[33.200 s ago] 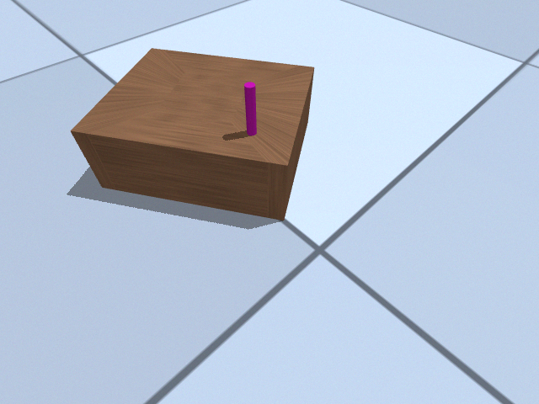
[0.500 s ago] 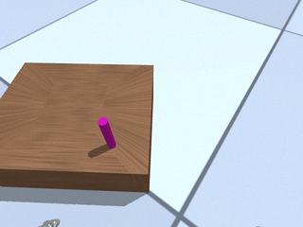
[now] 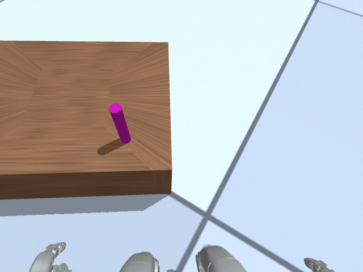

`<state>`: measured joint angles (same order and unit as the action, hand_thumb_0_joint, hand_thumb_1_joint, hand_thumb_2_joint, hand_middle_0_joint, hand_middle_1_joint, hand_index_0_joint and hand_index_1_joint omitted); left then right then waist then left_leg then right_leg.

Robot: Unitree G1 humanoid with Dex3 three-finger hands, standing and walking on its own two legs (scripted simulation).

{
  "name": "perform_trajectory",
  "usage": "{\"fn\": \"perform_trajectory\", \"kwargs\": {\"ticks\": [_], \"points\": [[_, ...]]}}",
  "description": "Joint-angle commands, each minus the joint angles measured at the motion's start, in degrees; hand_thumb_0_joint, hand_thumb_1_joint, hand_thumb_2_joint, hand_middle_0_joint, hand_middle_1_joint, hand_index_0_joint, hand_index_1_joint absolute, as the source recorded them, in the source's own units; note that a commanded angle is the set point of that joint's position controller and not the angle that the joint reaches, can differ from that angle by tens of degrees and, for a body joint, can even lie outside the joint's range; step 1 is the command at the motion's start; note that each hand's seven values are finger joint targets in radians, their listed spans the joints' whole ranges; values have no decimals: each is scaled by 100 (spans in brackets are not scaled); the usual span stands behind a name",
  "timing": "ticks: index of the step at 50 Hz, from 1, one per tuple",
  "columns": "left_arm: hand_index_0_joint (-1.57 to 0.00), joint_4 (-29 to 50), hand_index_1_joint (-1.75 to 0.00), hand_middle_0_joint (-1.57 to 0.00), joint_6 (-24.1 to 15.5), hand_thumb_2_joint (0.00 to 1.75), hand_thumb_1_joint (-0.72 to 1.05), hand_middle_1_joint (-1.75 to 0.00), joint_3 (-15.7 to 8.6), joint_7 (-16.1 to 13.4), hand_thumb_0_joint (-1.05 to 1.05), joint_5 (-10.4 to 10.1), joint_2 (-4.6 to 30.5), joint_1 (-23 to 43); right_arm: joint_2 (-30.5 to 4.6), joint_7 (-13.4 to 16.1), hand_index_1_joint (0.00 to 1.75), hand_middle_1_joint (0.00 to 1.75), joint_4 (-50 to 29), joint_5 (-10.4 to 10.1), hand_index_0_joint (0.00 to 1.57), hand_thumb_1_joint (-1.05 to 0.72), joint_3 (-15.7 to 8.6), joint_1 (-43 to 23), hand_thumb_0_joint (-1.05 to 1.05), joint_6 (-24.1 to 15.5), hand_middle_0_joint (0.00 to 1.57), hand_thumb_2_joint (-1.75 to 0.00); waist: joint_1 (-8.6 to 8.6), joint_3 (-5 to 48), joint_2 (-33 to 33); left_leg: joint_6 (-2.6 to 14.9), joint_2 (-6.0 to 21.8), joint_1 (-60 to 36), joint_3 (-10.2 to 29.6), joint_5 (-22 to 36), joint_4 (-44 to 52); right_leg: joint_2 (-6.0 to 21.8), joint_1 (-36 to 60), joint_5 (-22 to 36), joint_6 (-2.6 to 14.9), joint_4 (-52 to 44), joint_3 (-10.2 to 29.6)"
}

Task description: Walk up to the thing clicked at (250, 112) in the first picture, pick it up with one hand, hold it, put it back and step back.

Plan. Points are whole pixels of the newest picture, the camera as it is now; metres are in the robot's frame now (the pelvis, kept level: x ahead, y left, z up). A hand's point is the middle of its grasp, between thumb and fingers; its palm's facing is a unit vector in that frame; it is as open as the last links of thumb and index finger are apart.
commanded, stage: step back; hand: left
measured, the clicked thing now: (121, 125) +0.60 +0.23 -0.29
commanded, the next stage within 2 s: none
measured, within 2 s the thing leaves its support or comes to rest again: neither
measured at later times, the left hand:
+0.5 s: hand out of the picture +0.01 +0.26 -0.15, palm faces +0.02 -0.92 -0.38, open 7.4 cm
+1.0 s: hand out of the picture -0.17 +0.20 -0.13, palm faces +0.00 -0.90 -0.43, open 7.4 cm
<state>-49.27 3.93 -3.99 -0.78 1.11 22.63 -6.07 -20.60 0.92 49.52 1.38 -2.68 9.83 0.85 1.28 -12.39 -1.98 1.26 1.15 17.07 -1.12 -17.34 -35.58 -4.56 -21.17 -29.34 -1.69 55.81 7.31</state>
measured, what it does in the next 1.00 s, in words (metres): walks backwards: right foot, then left foot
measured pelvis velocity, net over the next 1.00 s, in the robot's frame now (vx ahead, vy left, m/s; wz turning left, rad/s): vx -0.26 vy -0.06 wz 0.00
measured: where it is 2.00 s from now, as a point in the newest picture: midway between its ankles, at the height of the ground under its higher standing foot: outside the picture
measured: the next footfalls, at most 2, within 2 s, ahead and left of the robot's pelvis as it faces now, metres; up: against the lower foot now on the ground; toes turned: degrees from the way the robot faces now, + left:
right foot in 0.08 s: +0.01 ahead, -0.13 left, +0.00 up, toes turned +3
left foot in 0.42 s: -0.08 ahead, +0.10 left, +0.00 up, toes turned -1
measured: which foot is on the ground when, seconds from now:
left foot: down 0.00-0.10, up 0.12-0.40, down 0.42-0.80, up 0.82-1.00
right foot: up 0.00-0.06, down 0.08-0.44, up 0.46-0.76, down 0.78-1.00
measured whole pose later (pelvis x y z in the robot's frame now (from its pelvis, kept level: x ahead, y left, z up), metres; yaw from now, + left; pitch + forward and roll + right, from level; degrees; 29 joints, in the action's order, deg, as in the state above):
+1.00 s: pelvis -0.26 -0.06 +0.00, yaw +0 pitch -2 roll +2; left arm -46.8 2.7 -3.8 -0.6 2.3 20.1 -10.4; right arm -24.2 1.3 47.9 0.0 -2.7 9.8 2.8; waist -1.1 -9.0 1.4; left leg -0.9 -5.8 24.7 6.8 -29.5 -62.4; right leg 1.2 -18.4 -17.0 0.4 37.3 2.1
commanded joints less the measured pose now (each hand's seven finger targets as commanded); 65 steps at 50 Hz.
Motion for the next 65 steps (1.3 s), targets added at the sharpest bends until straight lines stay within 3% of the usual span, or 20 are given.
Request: {"fn": "perform_trajectory", "kwargs": {"ticks": [1, 4, 6, 11, 17, 20, 22, 23, 27, 33, 38, 39, 40, 41, 44, 49, 54, 58, 61, 65], "points": [[-20, 488, -30, -20, -254, 90, 90, -30, -293, -3, 0, 22, 840, -256, -1672, 98, 30, 30, -430, -35, 20, -90, -459, 128, 0, -16, 20, -90, 14, 1831, 1248, 953, 1151, -1664, 1199, 3647, 157, 221, 186, 508, 173, -1949, -526], [-20, 308, -30, -20, -341, 90, 90, -30, -424, -40, 0, 137, 1201, -736, -1394, 49, 30, 30, -555, -154, 20, -90, -338, -186, 0, 42, 20, -90, -292, 1869, 317, 356, 723, 85, 992, 1842, -497, 921, 1734, 2855, 504, -3099, 417], [-20, 596, -30, -20, -354, 90, 90, -30, -539, -8, 0, 90, 1891, -278, -1231, 158, 30, 30, -547, -163, 20, -90, -334, -441, 0, 124, 20, -90, -470, 1221, -1281, -110, -623, 693, 714, -2135, -2949, 2784, 449, 4003, 2122, -3584, 2585], [-20, 848, -30, -20, -295, 90, 90, -30, -377, -90, 0, 48, 1119, 110, -1335, 162, 30, 30, -281, -163, 20, -90, -274, 144, 0, 48, 20, -90, -188, 1256, -564, -207, -732, 887, 907, -1361, -3238, 1563, 1059, 4643, 1477, -2827, 644], [-20, 979, -30, -20, -212, 90, 90, -30, -356, -95, 0, 80, 1174, -270, -1147, 115, 30, 30, -374, -79, 20, -90, -246, 221, 0, -2, 20, -90, -338, 1607, -1028, -186, -308, 496, 302, -1116, -451, 1601, 1958, 4581, 1335, -2439, 728], [-20, 1065, -30, -20, -135, 90, 90, -30, -283, -26, 0, -1, 1186, -94, -1210, 65, 30, 30, -233, 4, 20, -90, -364, 526, 0, -88, 20, -90, -77, 1708, -610, 18, -176, -656, 331, 733, 1134, 1318, 1068, 3380, 839, -2041, 563], [-20, 1183, -30, -20, -145, 90, 90, -30, -261, -39, 0, -37, 892, 30, -2185, -1, 30, 30, -430, 85, 20, -90, -556, 139, 0, -101, 20, -90, -45, 1476, 1467, 1125, 1944, -709, 2889, 1961, 1661, -155, -540, -163, 295, -521, -366], [-20, 1147, -30, -20, -147, 90, 90, -30, -371, -108, 0, 55, 1070, 366, -2268, -9, 30, 30, -472, 62, 20, -90, -600, 126, 0, -128, 20, -90, 223, 1318, 1428, 1703, 2434, -209, 3337, 2418, 1696, -107, -411, -877, 215, 685, 176], [-20, 712, -30, -20, -108, 90, 90, -30, -438, -58, 0, -51, 1092, -478, -1597, 82, 30, 30, -613, 49, 20, -90, -415, -517, 0, -150, 20, -90, -392, 1059, 957, 1149, 1390, -291, 1508, 2885, 1194, -213, -649, 56, 205, 1933, 469], [-20, 826, -30, -20, -175, 90, 90, -30, -377, 20, 0, 25, 929, -320, -1633, 92, 30, 30, -690, 45, 20, -90, -489, 52, 0, -95, 20, -90, 24, 1400, 1296, 1316, 1488, -1297, 1423, 3109, 762, 182, -458, -143, -32, -125, -9], [-20, 317, -30, -20, -309, 90, 90, -30, -390, 23, 0, 78, 916, -1153, -1625, 26, 30, 30, -817, -48, 20, -90, -412, -339, 0, 90, 20, -90, -342, 1796, 1199, 629, 900, -325, 982, 1969, -45, 218, 1335, 1755, 247, -3267, -701], [-20, 359, -30, -20, -348, 90, 90, -30, -468, 24, 0, 144, 1218, -1151, -1407, 11, 30, 30, -859, -90, 20, -90, -343, -280, 0, 106, 20, -90, -325, 1738, 616, 343, 466, 515, 987, 951, -461, 735, 1708, 1840, 425, -3228, 243], [-20, 477, -30, -20, -340, 90, 90, -30, -609, 51, 0, 114, 1857, -971, -1082, 50, 30, 30, -984, -151, 20, -90, -283, -470, 0, 96, 20, -90, -455, 1445, -1072, -48, -657, 1331, 581, -1068, -1612, 2057, 1141, 2254, 1249, -3619, 1939], [-20, 654, -30, -20, -351, 90, 90, -30, -643, 20, 0, 141, 2177, -581, -1289, 141, 30, 30, -922, -114, 20, -90, -389, -601, 0, 140, 20, -90, -555, 1100, -1348, -130, -577, 975, 921, -1978, -3078, 2931, -215, 2371, 2017, -3912, 2838], [-20, 806, -30, -20, -368, 90, 90, -30, -444, -63, 0, 86, 1429, 225, -1380, 123, 30, 30, -534, -223, 20, -90, -342, 37, 0, 116, 20, -90, 23, 903, -460, -128, -715, 1039, 1150, -1101, -3535, 1838, 98, 3366, 1379, -3065, 827], [-20, 791, -30, -20, -299, 90, 90, -30, -403, -148, 0, 139, 1254, -378, -1210, 119, 30, 30, -617, -97, 20, -90, -271, -65, 0, 64, 20, -90, -452, 1233, -804, -241, -552, 1176, 706, -1367, -2003, 1828, 1511, 4224, 1378, -2658, 626], [-20, 898, -30, -20, -186, 90, 90, -30, -315, -108, 0, -8, 1349, -91, -1171, 53, 30, 30, -312, -9, 20, -90, -352, 638, 0, 6, 20, -90, -108, 1728, -796, -37, -346, -266, 47, 116, 890, 1667, 1338, 3793, 1024, -1947, 424], [-20, 942, -30, -20, -140, 90, 90, -30, -335, -203, 0, 23, 1151, 277, -2260, -35, 30, 30, -514, 117, 20, -90, -611, 99, 0, -18, 20, -90, 121, 1387, 1369, 1786, 2309, 228, 3292, 2309, 1666, 49, -274, -974, 224, 1252, 113], [-20, 549, -30, -20, -104, 90, 90, -30, -334, -132, 0, -117, 1090, -335, -1613, 56, 30, 30, -596, 84, 20, -90, -354, -568, 0, -38, 20, -90, -420, 1077, 831, 1224, 1380, 305, 1585, 2801, 1160, -92, -341, -148, 247, 1976, 296], [-20, 551, -30, -20, -189, 90, 90, -30, -271, -48, 0, -19, 937, -377, -1461, 41, 30, 30, -592, 91, 20, -90, -370, -273, 0, 21, 20, -90, -169, 1230, 1237, 1257, 1280, -732, 1425, 2811, 904, 149, -338, -232, 40, 234, -157]]}}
